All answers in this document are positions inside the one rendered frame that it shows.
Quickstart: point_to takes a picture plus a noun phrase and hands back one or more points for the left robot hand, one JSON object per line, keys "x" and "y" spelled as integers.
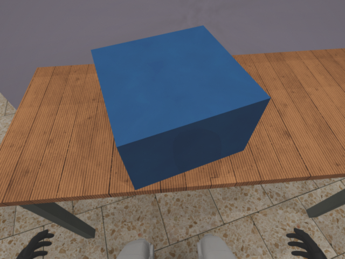
{"x": 28, "y": 251}

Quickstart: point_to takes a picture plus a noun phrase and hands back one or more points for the robot right thigh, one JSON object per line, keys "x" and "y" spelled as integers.
{"x": 213, "y": 247}

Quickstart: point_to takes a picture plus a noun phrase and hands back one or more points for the table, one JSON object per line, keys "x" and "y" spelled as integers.
{"x": 60, "y": 145}

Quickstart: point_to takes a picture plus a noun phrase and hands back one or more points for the robot left thigh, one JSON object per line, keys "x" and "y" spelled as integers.
{"x": 137, "y": 249}

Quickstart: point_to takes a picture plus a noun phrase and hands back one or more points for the carton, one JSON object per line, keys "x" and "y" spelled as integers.
{"x": 175, "y": 102}

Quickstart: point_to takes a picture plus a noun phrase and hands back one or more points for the right robot hand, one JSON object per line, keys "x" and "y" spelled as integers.
{"x": 313, "y": 251}

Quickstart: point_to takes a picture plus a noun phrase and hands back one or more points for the robot thigh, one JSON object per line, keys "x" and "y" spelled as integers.
{"x": 137, "y": 249}
{"x": 213, "y": 247}

